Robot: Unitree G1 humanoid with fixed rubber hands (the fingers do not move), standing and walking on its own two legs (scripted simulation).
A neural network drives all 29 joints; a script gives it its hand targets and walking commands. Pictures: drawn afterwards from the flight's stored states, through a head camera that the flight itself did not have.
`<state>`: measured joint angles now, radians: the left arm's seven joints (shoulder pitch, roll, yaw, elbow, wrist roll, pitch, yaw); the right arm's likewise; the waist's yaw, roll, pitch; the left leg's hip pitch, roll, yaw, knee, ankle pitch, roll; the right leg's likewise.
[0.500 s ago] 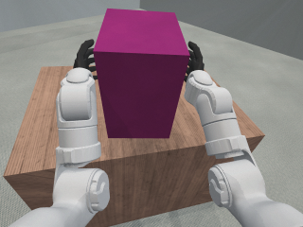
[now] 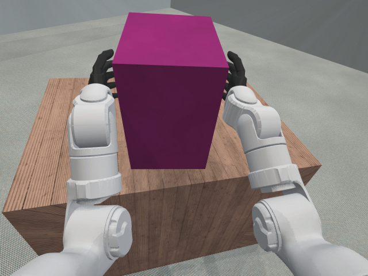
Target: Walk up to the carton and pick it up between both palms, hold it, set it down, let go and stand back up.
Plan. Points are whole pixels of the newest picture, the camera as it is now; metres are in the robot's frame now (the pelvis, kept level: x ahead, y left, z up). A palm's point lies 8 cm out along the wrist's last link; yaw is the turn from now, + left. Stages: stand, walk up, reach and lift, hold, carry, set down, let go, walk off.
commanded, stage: hold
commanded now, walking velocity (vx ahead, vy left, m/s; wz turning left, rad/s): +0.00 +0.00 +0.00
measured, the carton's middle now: (169, 95) +0.40 +0.01 +0.23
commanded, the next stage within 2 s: none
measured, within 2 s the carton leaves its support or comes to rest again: neither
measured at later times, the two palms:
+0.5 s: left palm (100, 90) +0.37 +0.14 +0.25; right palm (233, 90) +0.37 -0.11 +0.26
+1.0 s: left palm (100, 90) +0.36 +0.14 +0.26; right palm (236, 91) +0.37 -0.11 +0.26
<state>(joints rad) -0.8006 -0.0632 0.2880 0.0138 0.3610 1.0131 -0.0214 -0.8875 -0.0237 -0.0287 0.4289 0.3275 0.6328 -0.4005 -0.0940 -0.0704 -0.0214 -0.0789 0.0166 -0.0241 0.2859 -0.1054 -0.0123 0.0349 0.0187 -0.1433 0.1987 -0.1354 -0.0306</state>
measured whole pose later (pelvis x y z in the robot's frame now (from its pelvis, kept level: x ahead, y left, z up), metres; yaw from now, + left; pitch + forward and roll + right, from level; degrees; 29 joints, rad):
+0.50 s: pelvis +0.00 +0.00 +0.00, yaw +0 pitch -6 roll -1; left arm -0.79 -0.06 0.27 -0.01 0.36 1.02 -0.02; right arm -0.88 -0.03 -0.02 0.41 0.34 0.64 -0.40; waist -0.10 -0.07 -0.02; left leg -0.07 0.01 -0.02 0.28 -0.11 -0.01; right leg 0.04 0.01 -0.14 0.19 -0.13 -0.02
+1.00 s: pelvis +0.00 +0.00 +0.00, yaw +0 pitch -7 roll -1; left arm -0.80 -0.07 0.28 0.00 0.36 1.02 -0.02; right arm -0.88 -0.03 -0.02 0.42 0.34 0.64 -0.41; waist -0.10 -0.07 -0.02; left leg -0.06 0.01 -0.02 0.28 -0.11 -0.01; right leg 0.05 0.02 -0.14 0.19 -0.14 -0.03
